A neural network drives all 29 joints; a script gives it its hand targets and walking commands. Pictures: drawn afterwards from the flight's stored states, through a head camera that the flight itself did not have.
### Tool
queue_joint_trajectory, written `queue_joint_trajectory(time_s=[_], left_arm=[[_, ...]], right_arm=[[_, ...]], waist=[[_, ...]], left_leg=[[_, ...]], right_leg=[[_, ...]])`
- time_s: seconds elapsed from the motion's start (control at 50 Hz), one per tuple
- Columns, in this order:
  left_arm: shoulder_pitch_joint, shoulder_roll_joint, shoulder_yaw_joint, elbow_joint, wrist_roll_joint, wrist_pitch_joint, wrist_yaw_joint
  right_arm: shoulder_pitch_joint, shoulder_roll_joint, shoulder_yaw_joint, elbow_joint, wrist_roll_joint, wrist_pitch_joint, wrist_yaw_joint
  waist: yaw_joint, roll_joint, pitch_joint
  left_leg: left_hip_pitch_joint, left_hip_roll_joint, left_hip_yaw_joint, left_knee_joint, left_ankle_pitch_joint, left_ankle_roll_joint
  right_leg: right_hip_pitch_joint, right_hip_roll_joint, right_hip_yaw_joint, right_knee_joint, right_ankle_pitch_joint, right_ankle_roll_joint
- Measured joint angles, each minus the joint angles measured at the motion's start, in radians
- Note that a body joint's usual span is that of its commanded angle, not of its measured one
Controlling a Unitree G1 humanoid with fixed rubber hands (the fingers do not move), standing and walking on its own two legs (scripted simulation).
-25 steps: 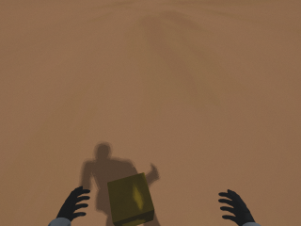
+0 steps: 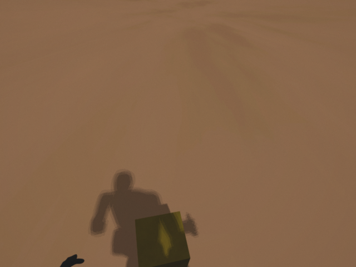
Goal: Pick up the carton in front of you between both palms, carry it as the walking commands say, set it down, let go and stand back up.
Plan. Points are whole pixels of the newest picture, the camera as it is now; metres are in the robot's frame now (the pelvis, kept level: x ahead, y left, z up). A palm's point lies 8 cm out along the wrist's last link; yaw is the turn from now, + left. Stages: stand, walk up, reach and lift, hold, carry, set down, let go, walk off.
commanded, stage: stand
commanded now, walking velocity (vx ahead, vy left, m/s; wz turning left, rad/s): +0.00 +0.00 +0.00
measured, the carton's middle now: (161, 246) +0.35 +0.06 -0.64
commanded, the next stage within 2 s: none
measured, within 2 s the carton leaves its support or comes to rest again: neither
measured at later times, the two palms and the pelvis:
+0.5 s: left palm out of the picture +0.06 +0.27 -0.12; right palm out of the picture +0.13 -0.24 -0.11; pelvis +0.02 +0.00 -0.01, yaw +4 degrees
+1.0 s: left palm out of the picture +0.01 +0.27 -0.12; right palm out of the picture +0.10 -0.25 -0.11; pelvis +0.00 +0.00 +0.00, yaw +6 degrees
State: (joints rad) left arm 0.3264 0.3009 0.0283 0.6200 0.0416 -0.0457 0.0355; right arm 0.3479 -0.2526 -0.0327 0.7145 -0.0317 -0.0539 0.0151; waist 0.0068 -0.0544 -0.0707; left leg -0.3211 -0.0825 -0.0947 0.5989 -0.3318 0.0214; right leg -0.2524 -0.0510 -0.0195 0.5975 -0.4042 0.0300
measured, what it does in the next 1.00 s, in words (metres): stands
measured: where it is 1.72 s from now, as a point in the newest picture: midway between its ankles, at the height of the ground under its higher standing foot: outside the picture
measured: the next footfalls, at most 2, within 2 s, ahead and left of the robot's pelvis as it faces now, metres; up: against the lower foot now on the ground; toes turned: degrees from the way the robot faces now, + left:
none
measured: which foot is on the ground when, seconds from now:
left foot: down 0.00-1.00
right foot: down 0.00-1.00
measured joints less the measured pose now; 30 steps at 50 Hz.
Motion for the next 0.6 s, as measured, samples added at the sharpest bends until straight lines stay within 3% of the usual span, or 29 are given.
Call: queue_joint_trajectory(time_s=[0.24,0.6], left_arm=[[0.024,-0.023,-0.020,0.032,-0.022,0.025,0.020],[0.052,-0.018,-0.015,0.089,-0.023,0.062,0.022]], right_arm=[[-0.034,0.020,0.025,0.016,0.011,0.015,-0.023],[-0.028,0.011,0.027,0.018,0.011,0.046,-0.039]], waist=[[0.021,0.030,-0.023],[0.019,0.039,0.005]], left_leg=[[-0.026,-0.016,-0.029,0.091,-0.074,0.013],[-0.027,-0.019,-0.072,0.113,-0.076,0.011]], right_leg=[[0.008,-0.009,-0.034,0.047,-0.064,0.007],[0.038,-0.005,-0.078,0.027,-0.058,0.002]])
